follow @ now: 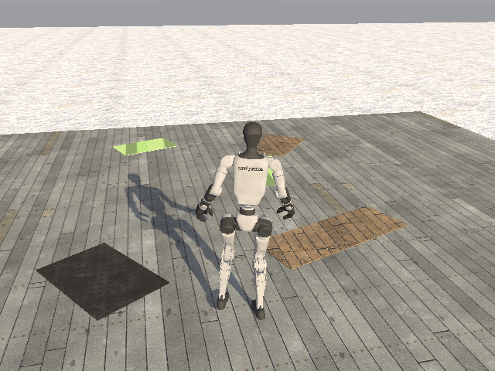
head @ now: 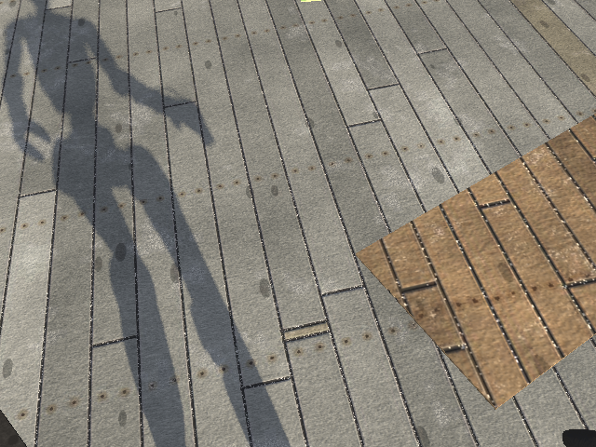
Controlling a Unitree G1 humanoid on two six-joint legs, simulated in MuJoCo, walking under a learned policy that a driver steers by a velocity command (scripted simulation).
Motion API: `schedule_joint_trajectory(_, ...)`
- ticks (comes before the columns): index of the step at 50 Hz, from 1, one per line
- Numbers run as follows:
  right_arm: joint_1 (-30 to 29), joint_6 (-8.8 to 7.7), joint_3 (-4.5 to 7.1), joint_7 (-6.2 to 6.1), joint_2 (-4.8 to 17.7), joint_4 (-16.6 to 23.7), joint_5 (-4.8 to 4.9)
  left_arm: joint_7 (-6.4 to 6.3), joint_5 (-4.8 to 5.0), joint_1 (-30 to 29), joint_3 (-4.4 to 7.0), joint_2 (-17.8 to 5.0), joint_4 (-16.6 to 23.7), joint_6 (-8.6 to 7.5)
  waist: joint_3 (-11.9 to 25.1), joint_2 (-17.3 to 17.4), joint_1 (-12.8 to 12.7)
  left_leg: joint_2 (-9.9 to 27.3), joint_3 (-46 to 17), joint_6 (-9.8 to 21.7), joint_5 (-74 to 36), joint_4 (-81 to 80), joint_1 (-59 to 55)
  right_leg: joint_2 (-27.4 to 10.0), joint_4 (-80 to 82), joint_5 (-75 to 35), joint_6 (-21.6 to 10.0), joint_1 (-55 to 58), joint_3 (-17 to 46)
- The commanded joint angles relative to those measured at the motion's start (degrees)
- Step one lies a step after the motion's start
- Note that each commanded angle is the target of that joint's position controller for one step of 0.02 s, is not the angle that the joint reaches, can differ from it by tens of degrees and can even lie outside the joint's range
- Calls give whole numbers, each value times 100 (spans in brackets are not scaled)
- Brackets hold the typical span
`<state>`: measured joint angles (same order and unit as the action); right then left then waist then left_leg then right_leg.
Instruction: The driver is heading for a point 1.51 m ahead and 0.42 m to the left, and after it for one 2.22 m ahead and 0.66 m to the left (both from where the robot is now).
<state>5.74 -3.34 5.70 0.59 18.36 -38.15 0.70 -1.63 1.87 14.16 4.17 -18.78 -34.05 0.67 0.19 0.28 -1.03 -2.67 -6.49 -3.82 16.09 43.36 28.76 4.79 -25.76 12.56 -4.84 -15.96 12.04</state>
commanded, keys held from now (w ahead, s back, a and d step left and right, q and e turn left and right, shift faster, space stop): w+e+shift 0.04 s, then w+q+shift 0.96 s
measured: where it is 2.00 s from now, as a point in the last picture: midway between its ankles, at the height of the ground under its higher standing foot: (154, 151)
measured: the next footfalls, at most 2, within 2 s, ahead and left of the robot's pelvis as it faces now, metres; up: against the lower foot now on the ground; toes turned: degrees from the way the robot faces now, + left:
left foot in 0.16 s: +0.12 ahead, +0.13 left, +0.00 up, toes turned -10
right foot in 0.54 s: +0.40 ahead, -0.11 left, +0.00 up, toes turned +10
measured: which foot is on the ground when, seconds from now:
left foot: up 0.00-0.14, down 0.16-0.54, up 0.56-0.96, down 0.98-1.00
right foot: down 0.00-0.16, up 0.18-0.52, down 0.54-0.96, up 0.98-1.00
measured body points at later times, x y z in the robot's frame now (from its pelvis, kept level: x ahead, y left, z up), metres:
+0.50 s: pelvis +0.23 +0.01 -0.01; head +0.27 +0.04 +0.44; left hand +0.49 +0.23 -0.07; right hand +0.14 -0.27 -0.12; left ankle +0.08 +0.13 -0.75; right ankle +0.34 -0.12 -0.73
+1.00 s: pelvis +0.63 +0.12 -0.06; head +0.66 +0.14 +0.39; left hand +0.44 +0.33 -0.18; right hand +0.96 +0.03 -0.12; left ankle +0.72 +0.18 -0.75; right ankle +0.42 -0.12 -0.65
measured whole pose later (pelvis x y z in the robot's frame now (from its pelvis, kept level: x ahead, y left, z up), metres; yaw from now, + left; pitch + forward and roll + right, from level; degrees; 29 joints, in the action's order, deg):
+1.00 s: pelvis +0.63 +0.12 -0.06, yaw +32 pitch +1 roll -1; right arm 0.4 -0.9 1.7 3.7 19.1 -36.8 -1.3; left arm -0.5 -2.3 27.8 1.6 -16.1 -49.3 -3.1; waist -3.5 1.5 -2.6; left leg -6.0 7.5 12.0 12.4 43.9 33.2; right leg -3.3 -58.4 21.2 2.1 3.4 -10.4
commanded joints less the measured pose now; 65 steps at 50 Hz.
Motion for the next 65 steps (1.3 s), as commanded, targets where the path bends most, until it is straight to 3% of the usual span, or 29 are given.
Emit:
schedule_joint_trajectory(1,-725,-301,66,59,344,557,56,-16,23,-78,278,-1023,403,-116,37,-998,-124,-92,20,-15,9,-630,198,-1175,1022,2120,-844,305,1892)
schedule_joint_trajectory(2,-707,-340,63,67,332,560,77,0,34,-132,255,-978,444,-115,6,-1024,-100,-114,40,-12,48,-823,-90,-1108,949,2068,-821,115,1934)
schedule_joint_trajectory(3,-314,9,-76,120,312,291,-378,281,-489,-213,329,-1235,348,-1,119,-1340,-159,-94,550,-13,124,-662,-362,-765,903,2144,-672,11,1541)
schedule_joint_trajectory(7,589,61,-82,-14,427,82,-297,407,-349,-121,89,-585,283,-99,103,-694,331,182,700,398,-25,-1540,-2241,-730,270,2293,-464,-975,1416)
schedule_joint_trajectory(8,1304,-30,-44,-46,684,-78,-393,344,-350,-350,-14,-280,388,-161,133,153,690,829,-313,606,998,-2010,-2910,-375,-1061,2114,-278,-1605,913)
schedule_joint_trajectory(9,1755,-61,112,-34,1439,-162,-497,300,-239,-678,-115,1,703,-250,44,1447,803,1974,-2978,1119,3059,-3257,-3296,440,-2720,1821,14,-2759,-174)
schedule_joint_trajectory(10,1628,-43,148,73,1416,-241,-404,266,-372,-662,-103,-261,728,-296,-279,1004,581,2409,-4485,1569,3560,-3607,-3215,172,-3471,1510,55,-3628,-252)
schedule_joint_trajectory(12,1311,-29,19,171,904,-150,-188,315,-546,-741,-14,-698,500,-355,-251,314,365,1834,-3323,1483,2756,-3194,-3028,-441,-3655,604,269,-3394,-594)
schedule_joint_trajectory(14,1646,-89,-26,144,810,-355,-177,378,-685,-917,-99,-547,515,-372,-258,639,447,1279,-2485,1473,2018,-3309,-2693,-549,-3308,498,469,-2908,-793)
schedule_joint_trajectory(22,2287,0,50,24,779,-880,-146,487,-417,-2066,-360,-108,815,-436,-452,918,769,880,-1932,1677,-215,-3259,-2233,-193,-965,118,761,-1595,-1306)
schedule_joint_trajectory(24,2140,-2,74,27,823,-920,-117,412,-357,-1776,-333,-175,752,-485,-296,953,518,929,-1909,1531,-1292,-2996,-1793,-107,-511,-91,673,-414,-1291)
schedule_joint_trajectory(26,1731,-99,130,63,1012,-843,-38,220,-408,-301,-126,-602,264,-529,468,463,-318,534,-1438,1213,-3087,-1430,-946,-136,-205,-193,427,2044,-1202)
schedule_joint_trajectory(27,1476,-200,99,99,905,-711,17,69,-492,829,66,-1067,59,-535,1131,-18,-965,196,-1043,1045,-2467,153,8,-1011,-196,703,188,3520,-471)
schedule_joint_trajectory(28,1654,-248,-104,57,99,-399,156,-5,-649,1543,194,-1584,-30,-518,2060,-1556,-1016,-395,-360,943,1083,1965,1225,-2844,721,3523,-141,4583,2118)
schedule_joint_trajectory(29,1534,-120,-136,9,308,-350,83,-15,-594,994,164,-1374,-23,-446,1557,-1364,-658,-18,-91,977,928,2838,1693,-3112,1134,4076,-287,3598,3262)
schedule_joint_trajectory(31,1059,21,-115,110,387,-407,-153,31,-540,473,-30,-524,-67,-442,279,-403,-421,519,121,959,186,2933,1817,-2589,1140,2488,-249,2394,1610)
schedule_joint_trajectory(37,88,330,-259,440,39,49,-272,152,-335,802,-149,-75,-696,-699,-610,-639,-40,884,375,834,-475,2821,2346,-2033,1682,-715,10,1679,-843)
schedule_joint_trajectory(43,-1073,284,-493,634,39,594,-232,94,-350,811,-94,-462,-1062,-804,-933,-251,135,318,1685,1183,-1568,362,558,-1550,1910,-4513,351,1004,-2694)
schedule_joint_trajectory(45,-558,290,-447,564,250,424,-219,21,-358,970,4,-894,-1095,-729,-389,-511,488,-153,1917,1384,-1242,194,-297,-1709,860,-7130,433,1583,-2733)
schedule_joint_trajectory(47,1385,276,-227,414,746,-125,-223,-32,-401,535,88,-1223,-942,-537,661,-730,1513,-405,1534,1693,-738,80,-2431,-1946,-1615,-7791,357,1258,-2541)
schedule_joint_trajectory(48,2481,271,-34,268,1059,-522,-216,24,-448,374,75,-1148,-867,-481,1100,-391,1873,-355,1046,1876,-585,-398,-4055,-1714,-3553,-5852,351,232,-2501)
schedule_joint_trajectory(49,2097,362,154,101,1476,-538,-77,169,-513,329,-59,-533,-763,-514,715,989,1310,352,-166,2023,-223,-649,-4650,-556,-5846,766,502,-1473,-2435)
schedule_joint_trajectory(50,1633,433,251,95,2106,-160,-306,143,-342,792,-140,-486,-85,-620,1774,1540,699,1682,-3383,3209,85,-1652,-5986,-230,-7388,1680,677,-3323,-1385)
schedule_joint_trajectory(51,1801,456,246,28,1818,-70,-242,139,-408,169,-150,-781,4,-742,1749,222,1014,1703,-3869,3061,868,-2475,-5613,-539,-7004,1025,611,-3552,-689)
schedule_joint_trajectory(52,1610,407,183,-25,1536,-205,-215,145,-385,88,-191,-731,11,-796,697,-149,671,1615,-3597,2820,848,-2881,-4496,-790,-6283,750,577,-3484,-687)
schedule_joint_trajectory(54,1154,200,36,-91,1133,-238,-235,122,-554,280,-265,-577,-186,-646,-49,-692,38,1191,-2454,2481,-187,-2911,-2758,-1187,-5377,780,625,-2623,-766)
schedule_joint_trajectory(56,1049,-19,-162,-83,659,-317,-194,185,-627,639,-323,-390,-365,-388,-258,-595,-313,930,-1734,2382,-811,-3096,-1565,-1434,-4580,965,739,-1896,-873)
schedule_joint_trajectory(61,1546,-363,-185,106,588,-629,-107,383,-318,-965,-468,7,78,-380,-838,-224,279,322,-61,1603,-2542,-3800,-1181,-1418,-1944,-1668,396,-1628,-1552)
schedule_joint_trajectory(65,1958,-458,-191,30,790,-921,-127,477,-185,-1306,-417,-62,4,-439,-714,-64,469,735,566,1161,-4310,-4233,-2723,-824,-865,-2533,-75,-1458,-1818)
Keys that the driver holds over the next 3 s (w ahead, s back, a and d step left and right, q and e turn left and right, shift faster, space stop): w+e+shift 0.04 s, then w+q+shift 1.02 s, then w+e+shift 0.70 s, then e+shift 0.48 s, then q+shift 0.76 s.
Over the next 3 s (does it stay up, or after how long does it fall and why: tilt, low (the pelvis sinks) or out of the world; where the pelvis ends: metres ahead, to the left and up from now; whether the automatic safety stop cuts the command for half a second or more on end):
stays up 1.72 0.65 0.00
